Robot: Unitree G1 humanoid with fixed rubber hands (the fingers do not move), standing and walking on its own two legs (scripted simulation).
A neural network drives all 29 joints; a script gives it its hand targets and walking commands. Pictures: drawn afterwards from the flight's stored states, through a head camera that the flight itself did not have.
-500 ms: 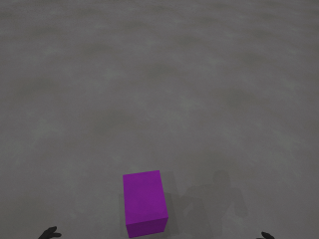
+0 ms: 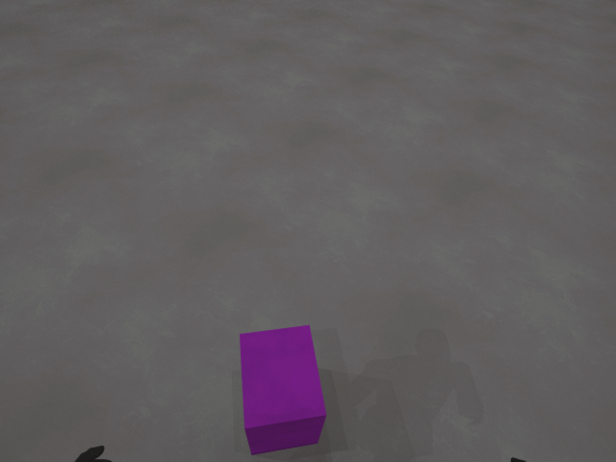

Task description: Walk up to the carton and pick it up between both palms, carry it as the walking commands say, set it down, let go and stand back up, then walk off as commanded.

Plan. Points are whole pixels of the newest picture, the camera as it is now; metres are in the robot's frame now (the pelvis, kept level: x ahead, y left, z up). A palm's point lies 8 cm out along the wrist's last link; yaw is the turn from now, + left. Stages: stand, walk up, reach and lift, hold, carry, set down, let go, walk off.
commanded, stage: stand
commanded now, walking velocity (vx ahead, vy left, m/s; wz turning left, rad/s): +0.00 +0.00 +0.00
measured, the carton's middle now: (280, 391) +0.42 +0.06 -0.64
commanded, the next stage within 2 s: walk off in 0.34 s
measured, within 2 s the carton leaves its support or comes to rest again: neither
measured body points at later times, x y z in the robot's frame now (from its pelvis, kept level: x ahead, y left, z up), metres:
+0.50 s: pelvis +0.00 +0.00 +0.00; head +0.00 +0.01 +0.45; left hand +0.09 +0.31 -0.12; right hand +0.10 -0.32 -0.11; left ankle +0.02 +0.10 -0.75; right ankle -0.03 -0.13 -0.75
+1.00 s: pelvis -0.02 -0.12 +0.00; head +0.01 -0.12 +0.45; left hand -0.06 +0.18 -0.13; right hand +0.12 -0.41 -0.14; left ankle -0.06 +0.02 -0.67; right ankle -0.02 -0.21 -0.75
